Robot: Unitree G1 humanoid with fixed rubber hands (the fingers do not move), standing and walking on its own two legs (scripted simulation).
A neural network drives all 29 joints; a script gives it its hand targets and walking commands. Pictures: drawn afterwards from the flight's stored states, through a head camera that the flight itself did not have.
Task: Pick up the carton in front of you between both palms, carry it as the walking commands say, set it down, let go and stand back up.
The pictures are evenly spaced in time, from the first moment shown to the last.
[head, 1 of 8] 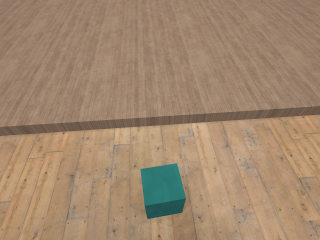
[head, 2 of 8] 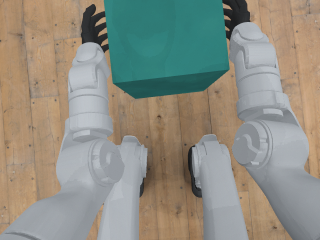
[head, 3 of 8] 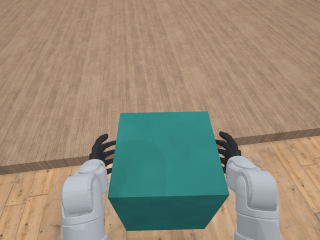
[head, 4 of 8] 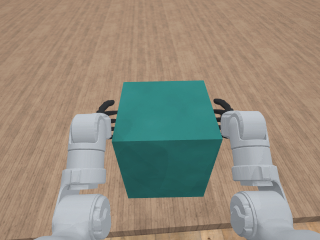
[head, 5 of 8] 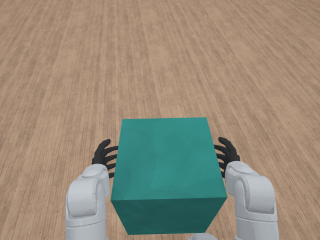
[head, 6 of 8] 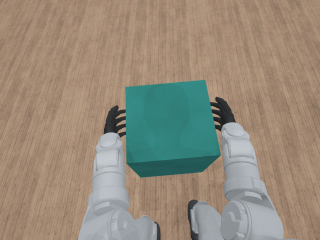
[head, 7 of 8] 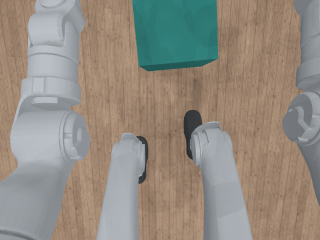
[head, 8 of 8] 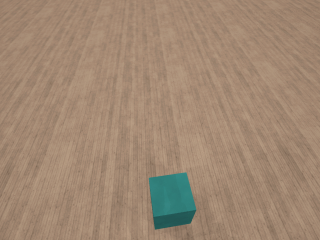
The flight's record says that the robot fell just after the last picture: no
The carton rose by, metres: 0.88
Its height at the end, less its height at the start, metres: +0.11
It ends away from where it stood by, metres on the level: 3.02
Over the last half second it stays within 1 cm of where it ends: yes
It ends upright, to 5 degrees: yes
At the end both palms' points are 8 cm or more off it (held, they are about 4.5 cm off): yes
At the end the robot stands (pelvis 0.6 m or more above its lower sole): yes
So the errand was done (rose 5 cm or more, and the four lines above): yes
